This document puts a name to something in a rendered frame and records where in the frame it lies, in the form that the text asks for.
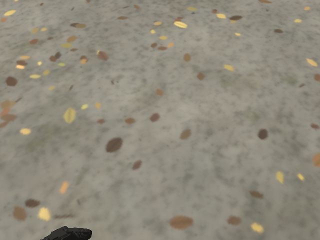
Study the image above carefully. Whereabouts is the left robot hand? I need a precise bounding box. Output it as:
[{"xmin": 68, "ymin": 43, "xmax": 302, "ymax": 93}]
[{"xmin": 40, "ymin": 226, "xmax": 92, "ymax": 240}]

